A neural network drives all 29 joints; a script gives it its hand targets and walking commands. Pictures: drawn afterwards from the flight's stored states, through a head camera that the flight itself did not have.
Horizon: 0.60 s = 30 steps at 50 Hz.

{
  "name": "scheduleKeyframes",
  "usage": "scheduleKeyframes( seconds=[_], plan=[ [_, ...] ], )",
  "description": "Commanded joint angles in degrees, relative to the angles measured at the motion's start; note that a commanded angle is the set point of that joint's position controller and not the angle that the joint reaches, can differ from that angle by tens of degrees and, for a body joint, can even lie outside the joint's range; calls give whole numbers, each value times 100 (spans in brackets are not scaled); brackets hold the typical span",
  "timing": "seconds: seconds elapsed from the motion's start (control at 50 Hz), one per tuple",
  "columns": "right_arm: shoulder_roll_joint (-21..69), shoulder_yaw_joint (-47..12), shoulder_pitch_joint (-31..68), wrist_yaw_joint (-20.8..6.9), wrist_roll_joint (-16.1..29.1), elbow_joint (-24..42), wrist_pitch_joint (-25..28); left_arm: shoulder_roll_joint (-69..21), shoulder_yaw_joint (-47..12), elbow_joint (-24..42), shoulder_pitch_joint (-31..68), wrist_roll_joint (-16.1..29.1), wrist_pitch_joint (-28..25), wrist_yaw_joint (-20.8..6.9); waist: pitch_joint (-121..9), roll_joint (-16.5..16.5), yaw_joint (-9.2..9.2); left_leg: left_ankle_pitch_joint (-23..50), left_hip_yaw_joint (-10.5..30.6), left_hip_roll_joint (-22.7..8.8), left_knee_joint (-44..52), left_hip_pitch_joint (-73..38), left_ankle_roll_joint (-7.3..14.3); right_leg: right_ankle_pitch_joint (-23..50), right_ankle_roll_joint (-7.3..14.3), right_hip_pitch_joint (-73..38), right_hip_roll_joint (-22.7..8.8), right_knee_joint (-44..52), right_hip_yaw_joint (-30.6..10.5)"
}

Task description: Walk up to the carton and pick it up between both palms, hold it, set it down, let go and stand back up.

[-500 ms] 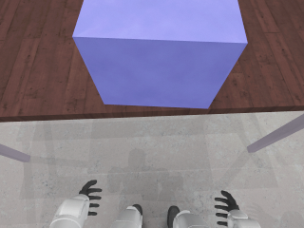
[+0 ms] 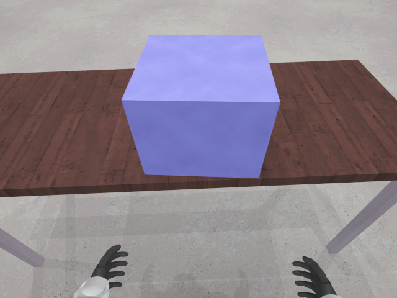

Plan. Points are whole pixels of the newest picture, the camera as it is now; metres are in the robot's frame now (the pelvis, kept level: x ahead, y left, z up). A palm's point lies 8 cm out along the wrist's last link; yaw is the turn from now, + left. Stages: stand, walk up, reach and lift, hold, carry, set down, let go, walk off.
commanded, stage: set down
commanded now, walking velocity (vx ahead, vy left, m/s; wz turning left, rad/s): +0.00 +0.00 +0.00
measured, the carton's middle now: (202, 105) +0.57 +0.04 +0.07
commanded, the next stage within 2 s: let go in 0.26 s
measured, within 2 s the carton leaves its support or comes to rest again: neither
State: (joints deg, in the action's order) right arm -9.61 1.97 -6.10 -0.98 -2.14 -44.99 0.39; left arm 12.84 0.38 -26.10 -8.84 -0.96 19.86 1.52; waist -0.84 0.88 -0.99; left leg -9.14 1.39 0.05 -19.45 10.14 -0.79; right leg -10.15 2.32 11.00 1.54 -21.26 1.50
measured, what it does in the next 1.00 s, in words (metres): shifts its weight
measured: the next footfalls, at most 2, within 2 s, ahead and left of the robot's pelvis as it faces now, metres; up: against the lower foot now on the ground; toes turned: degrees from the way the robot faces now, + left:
none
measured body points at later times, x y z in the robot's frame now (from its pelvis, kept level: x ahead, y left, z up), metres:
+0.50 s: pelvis +0.00 +0.01 -0.01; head -0.03 +0.02 +0.44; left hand +0.17 +0.24 -0.08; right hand +0.16 -0.23 -0.08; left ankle +0.01 +0.13 -0.75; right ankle +0.01 -0.09 -0.75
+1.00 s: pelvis +0.05 +0.02 +0.00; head +0.06 +0.04 +0.45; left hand +0.22 +0.24 -0.09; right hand +0.20 -0.22 -0.09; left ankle +0.01 +0.13 -0.75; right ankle +0.01 -0.09 -0.75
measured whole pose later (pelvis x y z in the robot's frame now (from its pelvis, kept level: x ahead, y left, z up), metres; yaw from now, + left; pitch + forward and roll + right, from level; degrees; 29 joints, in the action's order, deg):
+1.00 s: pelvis +0.05 +0.02 +0.00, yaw -3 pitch +0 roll -1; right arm -10.8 0.6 -8.7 -1.2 2.8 -50.8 18.7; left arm 12.6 1.4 -23.2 -14.9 -2.9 9.0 -1.3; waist -0.2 2.4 -1.5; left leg -16.9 -1.7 -1.1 -24.8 8.3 0.1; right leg -14.7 1.2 8.4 2.6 -22.8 -1.6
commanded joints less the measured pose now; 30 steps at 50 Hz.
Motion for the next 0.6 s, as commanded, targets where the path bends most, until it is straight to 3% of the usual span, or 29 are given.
scheduleKeyframes(
  seconds=[0.0,0.08,0.16,0.3,0.42,0.48,0.5,0.52,0.54,0.56,0.58],
  plan=[
    [-631,-9,145,53,24,508,766,500,148,298,227,25,-640,-4,-397,375,35,-103,-174,154,301,556,246,-7,-234,-645,-203,248,-553],
    [-729,105,216,-3,1,787,906,480,75,482,305,96,-820,19,-59,319,10,-747,-264,98,345,773,322,-887,-169,-359,-164,224,-515],
    [-783,167,206,-53,-21,926,879,565,84,585,361,51,-845,103,208,204,-46,-1209,-328,46,445,1067,423,-1316,-158,-497,-99,130,-447],
    [-774,212,-83,-113,44,979,745,590,55,735,235,-35,-786,169,509,-391,-30,-1473,-394,61,616,1572,418,-1316,-92,-742,-50,-6,-457],
    [-768,225,-150,-166,77,1176,812,623,2,717,167,26,-994,126,378,-289,85,-1132,-364,70,435,1439,365,-1154,-64,-552,-70,-47,-516],
    [-833,238,-162,-141,99,1284,909,652,17,712,221,72,-1163,106,266,-69,42,-1097,-316,73,327,1350,407,-1136,-98,-443,-90,-122,-523],
    [589,382,1960,-114,-57,-2196,-383,-105,-579,-2379,2360,-20,490,-150,884,-470,875,-1237,-320,-368,377,880,-130,-1938,94,401,-655,598,-395],
    [97,435,1319,-234,150,-875,-720,419,-68,-709,1158,-214,988,-247,925,-342,329,-1453,-495,-218,706,1335,-63,-1893,95,-241,-491,471,-375],
    [60,422,1265,-309,92,-258,-900,494,-91,-315,1261,-186,1214,-261,893,-113,405,-1333,-486,-292,614,1256,0,-1814,20,-132,-501,513,-437],
    [-169,242,1206,-236,121,585,-819,729,196,649,1316,45,1109,-174,339,462,-131,-1048,-626,-233,201,1064,-4,-1653,-135,74,-544,462,-536],
    [-326,414,1400,-170,-99,1122,-709,691,88,831,1422,255,981,-27,29,655,-116,-921,-615,-255,99,900,75,-1153,-249,74,-422,306,-551]
  ],
)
